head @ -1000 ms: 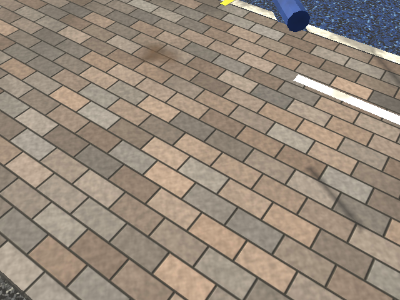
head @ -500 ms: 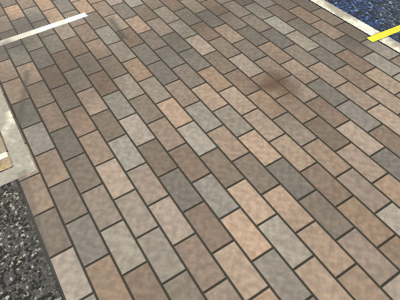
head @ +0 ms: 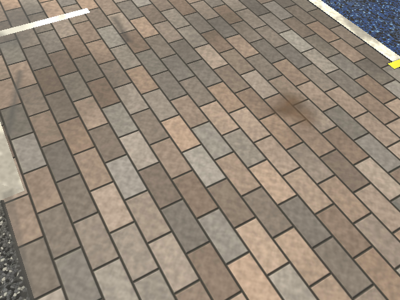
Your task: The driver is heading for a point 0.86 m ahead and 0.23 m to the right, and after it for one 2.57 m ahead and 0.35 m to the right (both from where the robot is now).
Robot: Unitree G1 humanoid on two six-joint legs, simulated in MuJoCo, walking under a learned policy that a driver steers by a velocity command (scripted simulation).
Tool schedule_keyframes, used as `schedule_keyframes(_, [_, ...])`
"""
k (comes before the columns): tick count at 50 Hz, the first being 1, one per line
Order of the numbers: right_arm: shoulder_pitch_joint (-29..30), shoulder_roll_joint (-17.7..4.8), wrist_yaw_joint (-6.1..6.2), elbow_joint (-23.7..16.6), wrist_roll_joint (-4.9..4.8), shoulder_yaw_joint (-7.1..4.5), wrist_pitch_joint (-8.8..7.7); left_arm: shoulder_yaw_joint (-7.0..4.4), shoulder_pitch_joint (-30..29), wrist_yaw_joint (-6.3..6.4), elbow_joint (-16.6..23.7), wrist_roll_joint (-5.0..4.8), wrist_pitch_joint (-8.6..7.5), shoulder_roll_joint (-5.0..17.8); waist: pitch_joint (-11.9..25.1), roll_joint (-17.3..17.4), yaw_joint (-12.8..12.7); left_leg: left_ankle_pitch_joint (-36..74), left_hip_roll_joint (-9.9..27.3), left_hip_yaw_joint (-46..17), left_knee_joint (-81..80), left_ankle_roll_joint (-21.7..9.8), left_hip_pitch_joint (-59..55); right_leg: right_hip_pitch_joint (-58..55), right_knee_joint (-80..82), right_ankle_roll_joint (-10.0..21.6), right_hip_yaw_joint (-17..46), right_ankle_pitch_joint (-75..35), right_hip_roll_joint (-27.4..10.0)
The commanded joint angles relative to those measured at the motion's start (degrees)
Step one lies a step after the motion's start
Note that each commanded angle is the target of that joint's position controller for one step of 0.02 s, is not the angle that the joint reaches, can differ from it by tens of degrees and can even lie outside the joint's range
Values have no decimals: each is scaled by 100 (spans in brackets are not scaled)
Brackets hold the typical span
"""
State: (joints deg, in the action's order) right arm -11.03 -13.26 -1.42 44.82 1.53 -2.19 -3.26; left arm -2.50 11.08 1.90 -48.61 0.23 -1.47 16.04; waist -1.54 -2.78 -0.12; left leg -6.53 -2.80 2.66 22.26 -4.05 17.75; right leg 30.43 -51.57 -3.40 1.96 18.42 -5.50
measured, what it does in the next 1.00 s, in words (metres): steps on the spot: right foot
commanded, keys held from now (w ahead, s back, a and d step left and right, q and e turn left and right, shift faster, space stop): no key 1.00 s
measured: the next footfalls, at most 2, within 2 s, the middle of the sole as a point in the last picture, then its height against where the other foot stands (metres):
right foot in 0.14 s outside the picture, level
left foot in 1.84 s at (182, 283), level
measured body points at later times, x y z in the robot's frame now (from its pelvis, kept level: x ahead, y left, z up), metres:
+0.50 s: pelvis +0.06 -0.03 +0.00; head +0.07 -0.03 +0.44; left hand +0.14 +0.22 -0.15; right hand +0.13 -0.28 -0.15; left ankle +0.05 +0.08 -0.74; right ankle +0.06 -0.15 -0.74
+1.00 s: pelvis +0.06 -0.02 +0.00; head +0.07 -0.02 +0.45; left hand +0.10 +0.22 -0.16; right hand +0.09 -0.26 -0.16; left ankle +0.05 +0.08 -0.74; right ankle +0.06 -0.15 -0.74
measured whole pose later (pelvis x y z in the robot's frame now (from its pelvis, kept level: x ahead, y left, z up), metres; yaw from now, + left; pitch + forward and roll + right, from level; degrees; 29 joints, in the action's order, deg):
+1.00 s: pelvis +0.06 -0.02 +0.00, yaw +0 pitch -2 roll +0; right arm -11.7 -10.5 2.2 63.2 0.1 -1.6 -0.1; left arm -2.2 12.0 2.6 -62.4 0.1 0.2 10.8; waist -2.6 -0.2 -0.1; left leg -15.5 -0.3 2.1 27.9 -1.2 10.7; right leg 11.6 -27.8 -1.1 0.0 14.4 -1.3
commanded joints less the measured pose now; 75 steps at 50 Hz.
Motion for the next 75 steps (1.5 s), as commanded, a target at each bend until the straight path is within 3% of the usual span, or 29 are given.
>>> schedule_keyframes(1, [385,-709,98,-262,-2,-154,-61,-52,583,41,64,21,83,240,867,915,-224,2029,1437,-702,-711,-1007,73,-1199,704,25,22,-513,-20])
schedule_keyframes(4, [310,-682,131,-86,-40,-127,27,-85,319,26,113,9,133,322,627,893,-116,244,1448,-969,-761,-912,128,-1441,1425,145,-13,-552,65])
schedule_keyframes(6, [304,-505,140,18,-118,-51,63,-85,355,10,73,91,109,294,455,717,-222,-794,1164,-962,-549,-572,277,-1966,2392,304,-118,-1060,164])
schedule_keyframes(7, [101,-376,142,108,-90,-1,56,-102,352,19,107,142,89,436,403,494,-168,-1100,957,-922,-348,-292,361,-2212,2655,404,189,-1647,-112])
schedule_keyframes(8, [-207,-388,137,154,-20,-16,34,-162,284,46,158,122,84,793,328,-100,147,-1415,537,-645,2,-49,481,-2250,2647,569,449,-2184,-433])
schedule_keyframes(9, [-409,-293,167,223,-36,-13,58,-187,88,28,50,41,88,759,310,-766,345,-1221,244,-255,35,120,96,-1670,2782,730,455,-946,-362])
schedule_keyframes(10, [-147,-462,212,261,-36,-39,108,-129,-12,-16,68,28,71,408,134,-589,151,-964,253,-201,159,202,-268,-1208,2983,654,415,-207,-173])
schedule_keyframes(11, [-10,-516,247,262,-76,-70,159,-81,-41,-29,24,68,42,256,99,-475,120,-803,307,-225,206,173,-393,-1087,3020,528,331,-97,-90])
schedule_keyframes(13, [-27,-493,284,361,-72,-77,234,-77,-43,-39,-47,59,-26,260,111,-315,87,-555,388,-310,207,116,-402,-1268,2881,399,191,-569,34])
schedule_keyframes(18, [-23,-416,272,623,-119,-93,201,-83,113,6,-288,9,-44,263,352,43,-8,108,446,-318,284,124,-527,-1760,2572,442,63,-1514,116])
schedule_keyframes(27, [-111,-394,339,1100,-146,-110,281,-88,75,34,-625,-9,46,182,216,289,1,304,471,-298,281,172,-680,-1849,2563,453,-49,-1662,235])
schedule_keyframes(53, [-278,-239,368,1771,-145,-5,276,-34,326,96,-1341,-12,127,-30,-126,298,4,-423,486,-323,-85,163,-533,-1804,2823,355,-160,-979,362])
schedule_keyframes(54, [-405,-219,374,1838,-147,-2,284,-19,452,99,-1418,-16,133,-90,9,342,12,-1104,453,-309,-158,131,-586,-1843,2773,366,-266,-441,452])
schedule_keyframes(55, [-471,-367,390,1854,-196,-57,304,-37,482,110,-1438,-54,138,-64,-69,454,47,-2154,454,-383,-217,20,-526,-1666,2516,412,-451,388,625])
schedule_keyframes(57, [-685,-668,404,1825,-271,-164,283,-50,285,113,-1302,-73,78,-48,-445,851,192,-3979,1045,-1232,-746,-390,-344,-885,1773,505,-647,1307,750])
schedule_keyframes(58, [-870,-844,395,1841,-291,-230,231,-24,161,81,-1208,-85,1,-180,-532,1228,260,-4439,1642,-2044,-1170,-702,-430,-547,1091,527,-732,1009,718])
schedule_keyframes(59, [-924,-944,393,1830,-293,-282,169,-21,53,33,-1140,-104,-76,-204,-683,1338,299,-4397,2119,-2696,-1463,-990,-283,-371,490,600,-509,778,475])
schedule_keyframes(61, [-782,-817,367,1723,-232,-270,27,-73,-12,-51,-1052,-179,-188,-123,-753,1164,207,-3792,2404,-2977,-1545,-1105,-514,252,-284,744,-137,1177,128])
schedule_keyframes(63, [-464,-731,338,1561,-334,-255,-50,-102,48,-101,-1032,-222,-290,-76,-613,959,31,-2981,2089,-2308,-1397,-775,-629,17,552,838,-120,1063,-1])
schedule_keyframes(65, [-186,-836,304,1485,-401,-276,-13,-130,462,-118,-1242,-187,-348,-204,-376,869,-272,-2405,1474,-1312,-1007,-528,10,-1450,1853,795,-711,246,400])
schedule_keyframes(67, [-235,-756,277,1466,-401,-254,34,-197,1377,-132,-1643,-139,-301,-209,-199,591,-546,-2346,1060,-833,-158,-426,775,-2806,2315,652,-953,-314,760])
schedule_keyframes(68, [-107,-461,249,1391,-351,-166,6,-250,1944,-121,-1733,-128,-300,-22,-61,-143,-745,-1805,721,-389,1209,-189,1361,-3440,2825,829,71,142,101])
schedule_keyframes(69, [-64,-68,227,1230,-245,-71,-65,-337,2467,-112,-1679,-127,-324,594,171,-1546,-770,-2146,234,201,3312,155,2379,-3996,3742,1385,2319,603,-1246])
schedule_keyframes(70, [66,-68,217,1060,-370,-78,-155,-301,2550,-181,-1725,-16,-436,735,145,-1576,-691,-2565,165,-460,4487,41,3107,-3719,4391,2102,4087,2028,-1943])
schedule_keyframes(71, [324,-285,191,954,-481,-103,-231,-192,1950,-202,-1564,-29,-535,435,-441,-723,-456,-2032,588,-714,5037,-87,3690,-3430,4416,2010,3824,2447,-1890])
schedule_keyframes(72, [313,-421,161,971,-459,-125,-285,-111,1515,-239,-1420,-41,-581,233,-576,-354,-295,-1345,778,-703,5035,-165,3744,-3260,4356,1730,3050,1906,-1580])
schedule_keyframes(73, [210,-461,172,1061,-373,-161,-307,-69,1185,-280,-1293,-46,-583,208,-501,-138,-140,-854,909,-655,4728,-166,3471,-3071,4373,1504,2379,1060,-1282])
schedule_keyframes(75, [217,-544,150,1117,-286,-230,-287,11,1235,-279,-1261,-20,-542,-8,-420,-174,-99,-320,1012,-528,4038,-63,2936,-2900,4415,1251,1355,-419,-887])
Keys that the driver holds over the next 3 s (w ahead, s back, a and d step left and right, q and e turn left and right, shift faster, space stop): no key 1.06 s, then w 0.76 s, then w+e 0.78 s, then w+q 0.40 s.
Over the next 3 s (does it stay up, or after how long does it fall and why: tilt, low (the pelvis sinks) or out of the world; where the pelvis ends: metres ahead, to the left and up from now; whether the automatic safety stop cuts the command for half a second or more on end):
stays up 1.01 -0.17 -0.02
